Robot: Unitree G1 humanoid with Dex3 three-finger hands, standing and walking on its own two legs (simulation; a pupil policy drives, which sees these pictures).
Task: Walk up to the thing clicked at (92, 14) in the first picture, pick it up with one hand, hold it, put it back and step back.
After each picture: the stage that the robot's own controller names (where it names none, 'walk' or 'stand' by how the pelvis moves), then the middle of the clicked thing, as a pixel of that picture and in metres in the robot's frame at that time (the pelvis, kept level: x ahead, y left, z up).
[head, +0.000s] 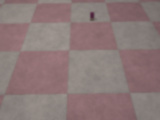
stand; (92, 16) +2.01 -0.09 -0.72
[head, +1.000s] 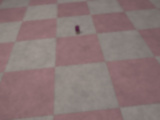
walk; (77, 29) +1.89 +0.25 -0.71
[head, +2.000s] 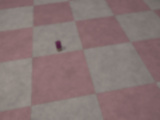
walk; (58, 46) +1.31 +0.36 -0.71
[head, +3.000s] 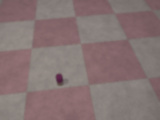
walk; (59, 79) +0.85 +0.27 -0.71
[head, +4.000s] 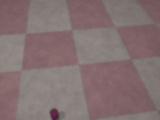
walk; (54, 115) +0.51 +0.22 -0.70
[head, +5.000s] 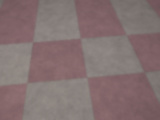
stand; out of the picture +0.36 +0.19 -0.71
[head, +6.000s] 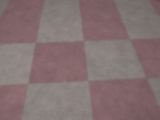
stand; out of the picture +0.35 +0.19 -0.71
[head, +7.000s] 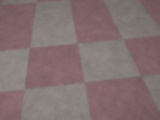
stand; out of the picture +0.34 +0.20 -0.72
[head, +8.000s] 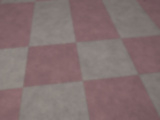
stand; out of the picture +0.36 +0.21 -0.73
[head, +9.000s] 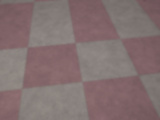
stand; out of the picture +0.35 +0.21 -0.73
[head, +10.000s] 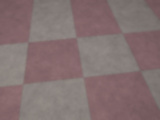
go down; out of the picture +0.35 +0.21 -0.72
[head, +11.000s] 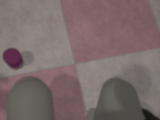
go down; (14, 59) +0.42 +0.27 -0.30
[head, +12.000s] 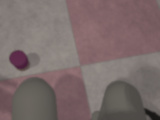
close in; (20, 61) +0.41 +0.27 -0.30
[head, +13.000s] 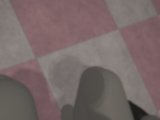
close in; out of the picture +0.38 +0.31 -0.21
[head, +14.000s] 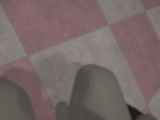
close; out of the picture +0.37 +0.31 -0.21
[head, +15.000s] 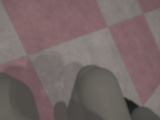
lift; out of the picture +0.35 +0.31 -0.22
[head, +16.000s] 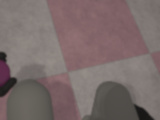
lift; out of the picture +0.32 +0.28 -0.09
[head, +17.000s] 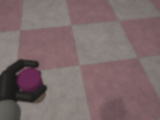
lift; (33, 86) +0.33 +0.18 +0.04
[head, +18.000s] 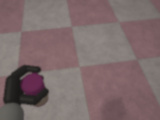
hold; (36, 90) +0.33 +0.18 +0.00
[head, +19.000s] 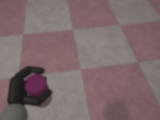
hold; (39, 91) +0.33 +0.17 +0.00
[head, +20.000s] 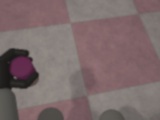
crouch; (26, 72) +0.38 +0.21 -0.06
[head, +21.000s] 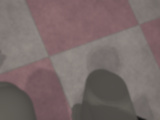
lower; out of the picture +0.40 +0.30 -0.18
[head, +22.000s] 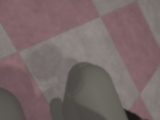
lower; out of the picture +0.40 +0.32 -0.22
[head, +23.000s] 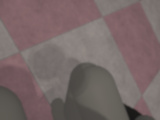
lower; out of the picture +0.40 +0.33 -0.22
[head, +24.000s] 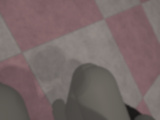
lower; out of the picture +0.39 +0.33 -0.22
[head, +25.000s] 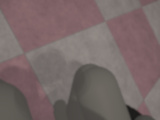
loosen; out of the picture +0.38 +0.33 -0.22
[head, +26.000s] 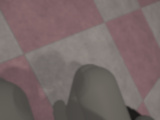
withdraw; out of the picture +0.37 +0.30 -0.22
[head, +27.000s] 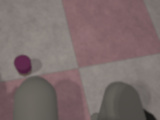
stand; (23, 66) +0.41 +0.26 -0.29
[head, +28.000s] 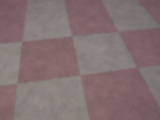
stand; out of the picture +0.35 +0.18 -0.65
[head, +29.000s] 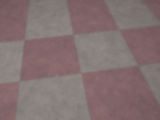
stand; out of the picture +0.37 +0.20 -0.67
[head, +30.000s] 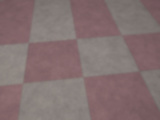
stand; out of the picture +0.36 +0.19 -0.70
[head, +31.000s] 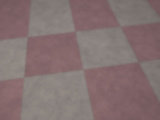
walk; out of the picture +0.39 +0.18 -0.71
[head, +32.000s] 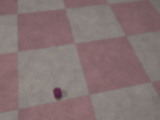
walk; (57, 94) +0.58 +0.19 -0.70
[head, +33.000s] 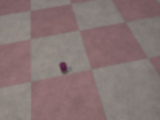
walk; (63, 68) +0.89 +0.27 -0.70
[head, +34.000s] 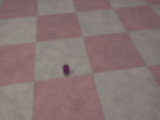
stand; (66, 70) +0.97 +0.21 -0.71
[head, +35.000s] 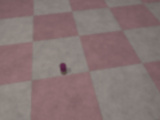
stand; (63, 68) +1.00 +0.22 -0.72
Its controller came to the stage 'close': yes
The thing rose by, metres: 0.72
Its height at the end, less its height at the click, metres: +0.00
